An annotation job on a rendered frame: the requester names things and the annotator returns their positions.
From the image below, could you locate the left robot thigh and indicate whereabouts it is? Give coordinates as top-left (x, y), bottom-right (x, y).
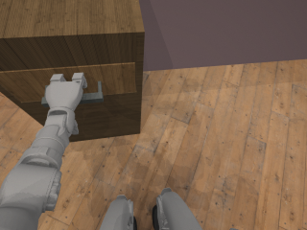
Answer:
top-left (99, 198), bottom-right (134, 230)

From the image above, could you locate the robot right shin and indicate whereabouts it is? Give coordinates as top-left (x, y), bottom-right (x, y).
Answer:
top-left (157, 188), bottom-right (172, 230)

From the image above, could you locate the robot left forearm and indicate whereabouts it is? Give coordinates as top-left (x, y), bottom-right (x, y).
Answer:
top-left (0, 106), bottom-right (75, 205)

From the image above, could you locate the cabinet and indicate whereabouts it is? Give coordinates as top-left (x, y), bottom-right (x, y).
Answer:
top-left (0, 0), bottom-right (145, 143)

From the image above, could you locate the handle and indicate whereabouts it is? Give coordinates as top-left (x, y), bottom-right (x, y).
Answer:
top-left (41, 80), bottom-right (104, 107)

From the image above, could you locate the left robot hand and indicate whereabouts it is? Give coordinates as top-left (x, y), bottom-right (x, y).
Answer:
top-left (45, 72), bottom-right (87, 135)

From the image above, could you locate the drawer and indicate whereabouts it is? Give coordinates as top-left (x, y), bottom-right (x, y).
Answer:
top-left (0, 62), bottom-right (135, 103)

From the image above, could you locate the left robot upper arm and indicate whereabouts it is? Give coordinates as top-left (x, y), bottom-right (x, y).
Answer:
top-left (0, 163), bottom-right (62, 230)

